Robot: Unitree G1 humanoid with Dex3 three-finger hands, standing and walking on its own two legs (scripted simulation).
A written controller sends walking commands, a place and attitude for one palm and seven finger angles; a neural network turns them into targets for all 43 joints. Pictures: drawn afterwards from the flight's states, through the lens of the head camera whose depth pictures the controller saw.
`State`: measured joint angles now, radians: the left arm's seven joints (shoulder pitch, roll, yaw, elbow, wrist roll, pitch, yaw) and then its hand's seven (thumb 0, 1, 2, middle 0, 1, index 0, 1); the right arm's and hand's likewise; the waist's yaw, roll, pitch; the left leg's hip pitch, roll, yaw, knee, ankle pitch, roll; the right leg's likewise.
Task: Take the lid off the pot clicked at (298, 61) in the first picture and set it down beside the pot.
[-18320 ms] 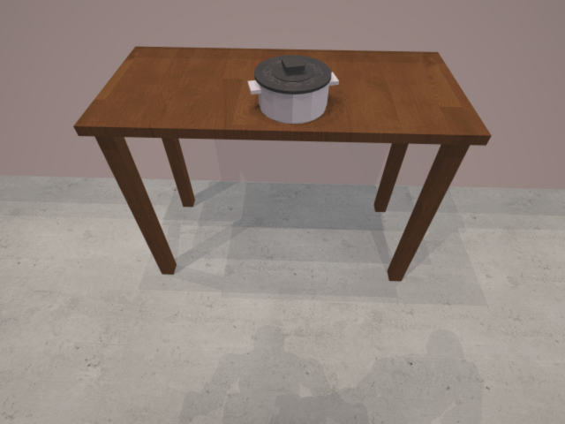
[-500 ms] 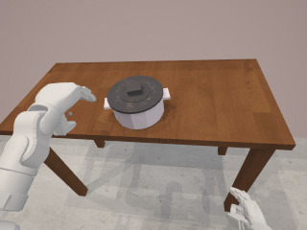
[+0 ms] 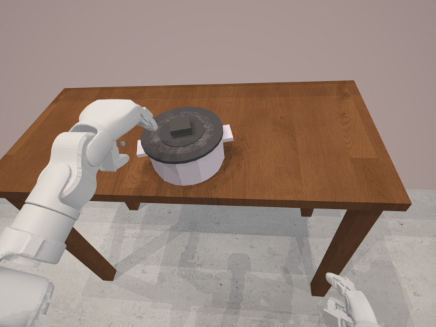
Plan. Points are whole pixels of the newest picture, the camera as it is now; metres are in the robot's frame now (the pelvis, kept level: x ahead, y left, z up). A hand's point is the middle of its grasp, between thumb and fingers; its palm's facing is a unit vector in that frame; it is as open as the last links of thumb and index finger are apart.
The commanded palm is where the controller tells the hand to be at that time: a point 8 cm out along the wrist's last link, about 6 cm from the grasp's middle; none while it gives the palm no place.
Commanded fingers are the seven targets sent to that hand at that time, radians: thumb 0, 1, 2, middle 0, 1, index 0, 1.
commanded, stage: move the open hand above the knob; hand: left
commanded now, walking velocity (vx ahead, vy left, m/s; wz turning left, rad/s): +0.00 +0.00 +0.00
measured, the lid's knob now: (180, 125) +0.52 +0.12 +0.09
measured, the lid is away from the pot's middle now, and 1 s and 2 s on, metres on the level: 0.00 0.00 0.00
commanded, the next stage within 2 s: lower the open fingers around the knob in 1.62 s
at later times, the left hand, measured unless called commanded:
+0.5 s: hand (154, 129) +0.44 +0.15 +0.15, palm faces -0.24 +0.02 -0.97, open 10.0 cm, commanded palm +0.45 +0.15 +0.22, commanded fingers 0.00 -0.32 1.52 -0.86 -0.08 -0.86 -0.08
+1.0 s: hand (169, 102) +0.51 +0.13 +0.16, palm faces -0.24 -0.04 -0.97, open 10.0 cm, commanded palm +0.48 +0.13 +0.22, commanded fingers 0.00 -0.32 1.52 -0.86 -0.08 -0.86 -0.08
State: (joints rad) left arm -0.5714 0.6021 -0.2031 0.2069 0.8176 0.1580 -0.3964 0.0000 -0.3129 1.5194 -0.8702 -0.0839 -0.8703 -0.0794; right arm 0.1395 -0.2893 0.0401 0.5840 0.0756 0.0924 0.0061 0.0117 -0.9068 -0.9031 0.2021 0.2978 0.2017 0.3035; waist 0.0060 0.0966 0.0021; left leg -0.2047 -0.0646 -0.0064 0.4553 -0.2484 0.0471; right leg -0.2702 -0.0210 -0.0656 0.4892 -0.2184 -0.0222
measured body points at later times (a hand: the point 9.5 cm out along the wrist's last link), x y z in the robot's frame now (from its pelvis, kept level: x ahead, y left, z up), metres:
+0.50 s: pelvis +0.01 +0.01 +0.00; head +0.03 -0.03 +0.45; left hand +0.45 +0.15 +0.20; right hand +0.14 -0.23 -0.13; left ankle -0.01 +0.09 -0.74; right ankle +0.03 -0.10 -0.74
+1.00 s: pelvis +0.03 +0.01 +0.00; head +0.05 -0.02 +0.45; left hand +0.52 +0.13 +0.22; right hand +0.10 -0.24 -0.14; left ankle -0.01 +0.09 -0.74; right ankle +0.03 -0.10 -0.74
